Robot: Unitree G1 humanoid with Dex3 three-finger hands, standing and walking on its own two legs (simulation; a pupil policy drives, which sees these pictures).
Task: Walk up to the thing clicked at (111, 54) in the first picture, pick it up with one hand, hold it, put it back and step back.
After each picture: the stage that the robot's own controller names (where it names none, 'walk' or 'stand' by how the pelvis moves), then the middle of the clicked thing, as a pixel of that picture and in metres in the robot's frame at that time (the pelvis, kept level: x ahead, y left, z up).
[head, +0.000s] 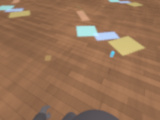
stand; (112, 54) +1.40 -0.48 -0.72
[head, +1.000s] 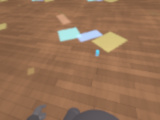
walk; (97, 53) +1.34 -0.05 -0.70
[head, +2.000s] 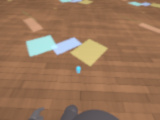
walk; (78, 69) +0.84 +0.20 -0.69
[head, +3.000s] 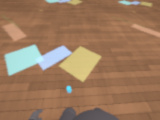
walk; (69, 89) +0.46 +0.24 -0.70
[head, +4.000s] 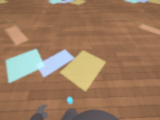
stand; (70, 100) +0.30 +0.22 -0.70
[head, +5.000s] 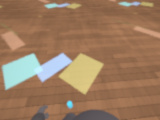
stand; (69, 104) +0.28 +0.21 -0.72
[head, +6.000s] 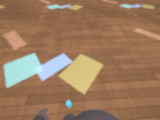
stand; (68, 103) +0.30 +0.23 -0.73
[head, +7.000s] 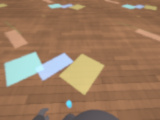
stand; (69, 104) +0.29 +0.22 -0.73
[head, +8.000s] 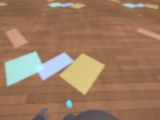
stand; (69, 104) +0.29 +0.21 -0.73
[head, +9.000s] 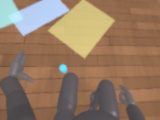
go down; (63, 68) +0.37 +0.24 -0.38
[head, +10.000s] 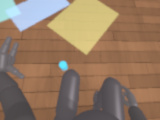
go down; (63, 66) +0.37 +0.25 -0.30
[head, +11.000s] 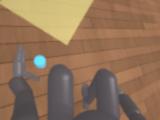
close in; (40, 62) +0.35 +0.29 -0.22
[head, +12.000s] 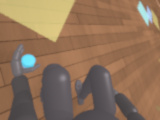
close; (28, 62) +0.35 +0.29 -0.21
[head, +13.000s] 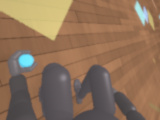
lift; (26, 62) +0.34 +0.29 -0.22
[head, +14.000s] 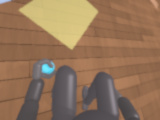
lift; (47, 68) +0.29 +0.26 -0.15
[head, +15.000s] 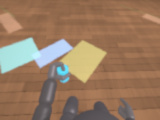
lift; (63, 73) +0.32 +0.18 +0.02
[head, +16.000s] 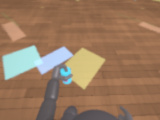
hold; (66, 75) +0.32 +0.17 +0.00
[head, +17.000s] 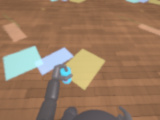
hold; (66, 75) +0.32 +0.18 +0.00
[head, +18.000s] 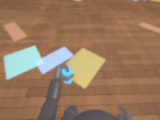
hold; (67, 75) +0.32 +0.17 +0.00
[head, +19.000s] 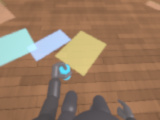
crouch; (65, 72) +0.35 +0.18 -0.06
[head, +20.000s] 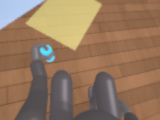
lower; (48, 54) +0.43 +0.26 -0.11
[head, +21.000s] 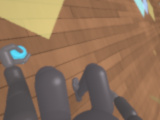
lower; (20, 55) +0.40 +0.30 -0.22
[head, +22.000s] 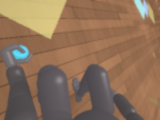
lower; (21, 55) +0.39 +0.30 -0.22
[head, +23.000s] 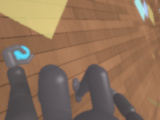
lower; (23, 55) +0.38 +0.30 -0.22
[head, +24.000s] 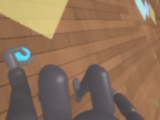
lower; (23, 57) +0.38 +0.30 -0.22
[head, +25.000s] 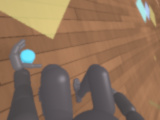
withdraw; (27, 58) +0.37 +0.28 -0.22
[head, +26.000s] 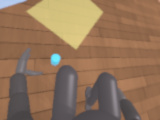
stand; (55, 59) +0.39 +0.25 -0.25
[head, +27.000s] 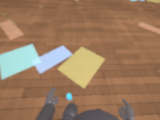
stand; (69, 96) +0.34 +0.19 -0.63
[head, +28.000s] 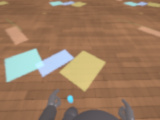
stand; (70, 99) +0.35 +0.20 -0.66
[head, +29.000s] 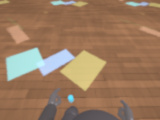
stand; (70, 98) +0.35 +0.20 -0.67
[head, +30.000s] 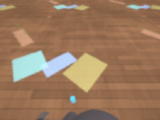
stand; (72, 99) +0.36 +0.20 -0.72
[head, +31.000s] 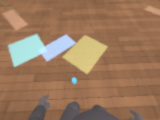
walk; (74, 80) +0.46 +0.19 -0.70
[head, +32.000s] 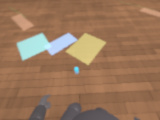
walk; (76, 70) +0.70 +0.22 -0.70
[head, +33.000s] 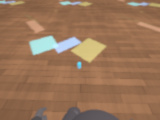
stand; (79, 65) +0.98 +0.23 -0.70
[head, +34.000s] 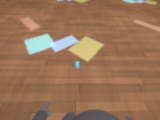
stand; (77, 64) +0.96 +0.22 -0.72
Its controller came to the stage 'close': yes
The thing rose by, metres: 0.70
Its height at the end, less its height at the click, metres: +0.00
